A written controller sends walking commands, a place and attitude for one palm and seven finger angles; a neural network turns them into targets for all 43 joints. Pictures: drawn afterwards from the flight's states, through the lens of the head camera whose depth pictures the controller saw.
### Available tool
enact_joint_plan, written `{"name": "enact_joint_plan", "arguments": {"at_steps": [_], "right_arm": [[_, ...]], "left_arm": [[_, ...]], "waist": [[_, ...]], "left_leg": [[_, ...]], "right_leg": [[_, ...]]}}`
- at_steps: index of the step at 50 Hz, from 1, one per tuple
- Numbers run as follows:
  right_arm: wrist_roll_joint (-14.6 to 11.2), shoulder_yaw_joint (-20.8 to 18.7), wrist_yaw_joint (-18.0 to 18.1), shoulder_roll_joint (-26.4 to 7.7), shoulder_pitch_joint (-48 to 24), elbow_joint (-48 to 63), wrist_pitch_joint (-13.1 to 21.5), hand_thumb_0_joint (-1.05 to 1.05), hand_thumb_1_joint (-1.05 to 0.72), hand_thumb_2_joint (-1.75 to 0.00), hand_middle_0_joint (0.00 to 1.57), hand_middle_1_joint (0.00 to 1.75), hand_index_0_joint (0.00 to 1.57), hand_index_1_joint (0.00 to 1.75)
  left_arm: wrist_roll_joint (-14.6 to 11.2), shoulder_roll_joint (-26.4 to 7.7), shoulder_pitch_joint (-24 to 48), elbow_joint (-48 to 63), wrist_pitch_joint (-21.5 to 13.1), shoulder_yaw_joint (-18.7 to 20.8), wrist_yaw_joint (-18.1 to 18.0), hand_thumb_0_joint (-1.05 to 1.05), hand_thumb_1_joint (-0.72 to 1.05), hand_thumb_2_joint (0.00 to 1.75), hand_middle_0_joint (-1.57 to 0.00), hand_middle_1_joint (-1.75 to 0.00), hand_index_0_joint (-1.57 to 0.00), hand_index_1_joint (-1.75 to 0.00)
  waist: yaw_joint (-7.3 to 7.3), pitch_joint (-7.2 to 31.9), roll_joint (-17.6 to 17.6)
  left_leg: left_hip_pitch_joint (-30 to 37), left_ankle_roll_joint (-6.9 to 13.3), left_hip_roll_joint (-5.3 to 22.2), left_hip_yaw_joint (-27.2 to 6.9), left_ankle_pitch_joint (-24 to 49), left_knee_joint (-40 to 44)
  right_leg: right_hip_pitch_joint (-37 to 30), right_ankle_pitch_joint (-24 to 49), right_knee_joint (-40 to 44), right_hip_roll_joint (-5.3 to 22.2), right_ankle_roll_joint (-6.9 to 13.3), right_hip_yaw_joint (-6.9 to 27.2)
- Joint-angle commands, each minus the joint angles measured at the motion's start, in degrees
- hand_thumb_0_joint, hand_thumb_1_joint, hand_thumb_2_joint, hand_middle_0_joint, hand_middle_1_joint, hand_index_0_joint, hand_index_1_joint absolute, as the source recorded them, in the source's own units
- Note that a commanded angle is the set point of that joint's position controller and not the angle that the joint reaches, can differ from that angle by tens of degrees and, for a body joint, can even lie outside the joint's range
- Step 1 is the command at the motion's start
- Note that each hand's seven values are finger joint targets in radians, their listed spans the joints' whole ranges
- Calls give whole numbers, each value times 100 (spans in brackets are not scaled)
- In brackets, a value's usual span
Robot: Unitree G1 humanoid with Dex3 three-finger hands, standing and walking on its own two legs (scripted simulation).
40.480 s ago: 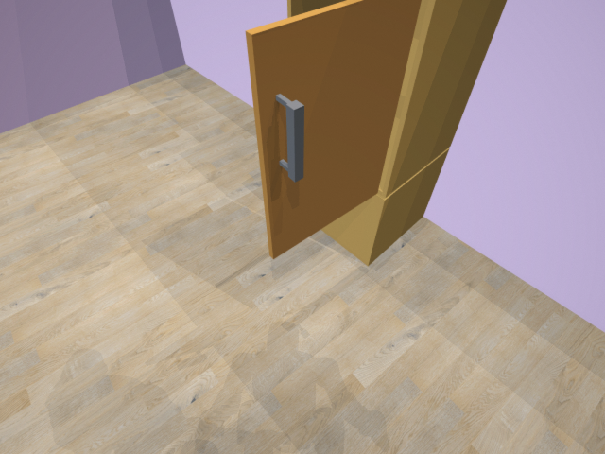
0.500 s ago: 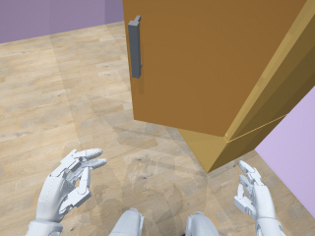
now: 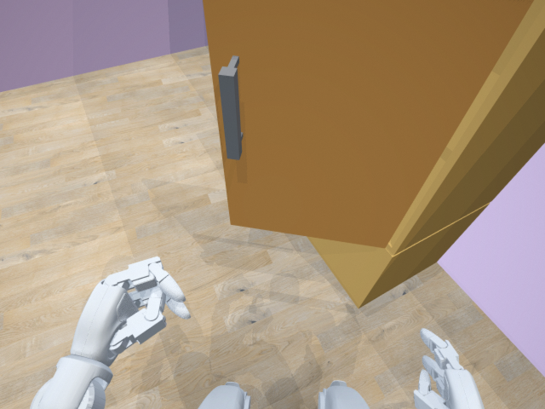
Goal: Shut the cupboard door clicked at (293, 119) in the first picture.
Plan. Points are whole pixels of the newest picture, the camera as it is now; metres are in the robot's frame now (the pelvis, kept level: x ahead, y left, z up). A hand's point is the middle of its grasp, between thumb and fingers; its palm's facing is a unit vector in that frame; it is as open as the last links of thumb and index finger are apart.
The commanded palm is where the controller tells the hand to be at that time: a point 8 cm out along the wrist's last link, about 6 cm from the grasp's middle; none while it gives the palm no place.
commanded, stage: raise the hand and make a fist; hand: left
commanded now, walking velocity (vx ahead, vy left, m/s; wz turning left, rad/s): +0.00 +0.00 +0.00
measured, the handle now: (234, 110) +0.55 +0.11 +0.12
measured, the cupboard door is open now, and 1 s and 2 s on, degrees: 52 52 52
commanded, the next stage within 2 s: bring the fist close to the handle in 0.88 s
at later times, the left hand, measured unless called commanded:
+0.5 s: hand (151, 260) +0.26 +0.16 +0.13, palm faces -0.05 -1.00 -0.08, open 3.1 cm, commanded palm +0.24 +0.21 +0.13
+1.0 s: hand (159, 285) +0.24 +0.15 +0.12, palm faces -0.11 -0.99 -0.05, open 3.1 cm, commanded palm +0.23 +0.21 +0.13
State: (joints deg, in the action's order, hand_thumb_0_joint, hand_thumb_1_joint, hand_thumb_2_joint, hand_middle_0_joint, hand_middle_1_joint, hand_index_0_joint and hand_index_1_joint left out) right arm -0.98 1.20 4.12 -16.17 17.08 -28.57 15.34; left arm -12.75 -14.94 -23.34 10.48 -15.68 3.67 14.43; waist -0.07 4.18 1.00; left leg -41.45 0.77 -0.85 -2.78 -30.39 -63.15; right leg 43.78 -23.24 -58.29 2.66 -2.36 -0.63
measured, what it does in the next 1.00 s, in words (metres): stands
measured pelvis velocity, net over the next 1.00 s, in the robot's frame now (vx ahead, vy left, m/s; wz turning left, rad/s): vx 0.02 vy -0.03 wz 0.00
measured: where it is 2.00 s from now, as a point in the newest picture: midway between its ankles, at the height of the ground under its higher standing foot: outside the picture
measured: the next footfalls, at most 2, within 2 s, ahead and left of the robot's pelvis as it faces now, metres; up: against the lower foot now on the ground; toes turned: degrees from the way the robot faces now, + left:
none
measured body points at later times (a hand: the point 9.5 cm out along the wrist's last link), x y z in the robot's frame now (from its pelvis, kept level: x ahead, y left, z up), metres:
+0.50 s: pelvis +0.04 -0.03 +0.03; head +0.07 -0.04 +0.48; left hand +0.26 +0.22 +0.14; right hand +0.22 -0.26 -0.04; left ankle +0.02 +0.11 -0.66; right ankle +0.06 -0.16 -0.66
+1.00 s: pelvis +0.02 -0.03 +0.03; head +0.04 -0.04 +0.48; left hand +0.24 +0.21 +0.12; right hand +0.20 -0.26 -0.04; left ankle +0.02 +0.11 -0.66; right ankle +0.06 -0.16 -0.67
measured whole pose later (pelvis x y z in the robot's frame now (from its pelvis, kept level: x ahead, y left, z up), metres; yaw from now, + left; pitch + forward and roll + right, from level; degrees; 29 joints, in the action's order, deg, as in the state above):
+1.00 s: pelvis +0.02 -0.03 +0.03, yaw +0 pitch +4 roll -1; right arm -1.9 2.6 5.1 -14.7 15.9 -28.8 13.9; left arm -17.8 -15.9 -18.1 5.4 -9.1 9.8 20.4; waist -1.5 2.7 2.7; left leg -29.1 -1.5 0.8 -3.5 -26.9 -51.5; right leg 32.5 -21.1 -49.2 1.3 -0.7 -1.6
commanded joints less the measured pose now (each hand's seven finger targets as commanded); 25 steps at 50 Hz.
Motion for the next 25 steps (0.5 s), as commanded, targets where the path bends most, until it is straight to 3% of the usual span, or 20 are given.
{"name": "enact_joint_plan", "arguments": {"at_steps": [1,3,7,11,13,16,17,19,21,23,25], "right_arm": [[-40,-264,77,-514,-357,1116,247,0,-90,-90,20,30,20,30],[-26,-233,64,-416,-326,1149,145,0,-90,-90,20,30,20,30],[-14,-196,17,-432,-251,1047,41,0,-90,-90,20,30,20,30],[-48,-188,12,-520,-180,975,27,0,-90,-90,20,30,20,30],[-66,-187,39,-548,-191,1021,24,0,-90,-90,20,30,20,30],[-39,-162,100,-518,-300,1011,16,0,-90,-90,20,30,20,30],[-45,-155,103,-462,-316,1043,18,0,-90,-90,20,30,20,30],[-48,-138,106,-399,-318,1022,27,0,-90,-90,20,30,20,30],[-47,-114,103,-379,-356,956,34,0,-90,-90,20,30,20,30],[-76,-117,96,-392,-326,899,60,0,-90,-90,20,30,20,30],[-103,-131,107,-442,-303,856,63,0,-90,-90,20,30,20,30]], "left_arm": [[-177,-1087,231,1676,-46,1189,-161,0,90,90,-115,-134,-115,-134],[-352,-823,127,1815,-40,1210,-292,0,90,90,-119,-138,-119,-138],[-399,-489,283,1577,-53,857,-212,0,90,90,-126,-146,-126,-146],[-262,-444,436,1019,224,487,221,0,90,90,-130,-150,-130,-150],[-273,-667,595,1033,371,642,407,0,90,90,-130,-150,-130,-150],[-445,-1168,825,1199,396,1332,454,0,90,90,-130,-150,-130,-150],[-535,-1118,893,1397,336,1415,457,0,90,90,-130,-150,-130,-150],[-694,-1086,883,1470,217,1613,396,0,90,90,-130,-150,-130,-150],[-763,-1090,916,1397,137,1661,340,0,90,90,-130,-150,-130,-150],[-777,-880,950,1162,147,1428,374,0,90,90,-130,-150,-130,-150],[-742,-650,838,705,295,1133,503,0,90,90,-130,-150,-130,-150]], "waist": [[-244,1313,409],[-252,1364,389],[-27,1001,399],[148,645,186],[123,784,103],[-61,1129,67],[-96,1379,126],[-167,1492,84],[-204,1405,188],[-99,1096,196],[-9,758,-18]], "left_leg": [[563,-38,-1,-129,1112,1753],[747,-103,11,-83,1774,1730],[847,-121,48,-9,2326,1607],[792,-48,50,24,2026,1625],[845,-33,40,42,1923,1663],[900,-16,-6,92,2078,1667],[1034,-22,-15,105,2259,1680],[1115,-52,-15,119,2474,1699],[1096,-59,-26,124,2549,1723],[1081,-64,-21,150,2336,1782],[966,-48,-14,176,2052,1816]], "right_leg": [[-1361,316,819,-316,407,-413],[-1562,928,770,-334,403,-478],[-1493,1517,841,-367,359,-479],[-1477,1442,1093,-358,339,-384],[-1591,1421,1180,-333,327,-340],[-2042,1639,1250,-310,343,-235],[-2224,1856,1231,-288,342,-228],[-2391,2157,1202,-302,329,-249],[-2495,2257,1249,-296,341,-213],[-2324,2096,1364,-278,302,-194],[-2171,1784,1543,-252,268,-139]]}}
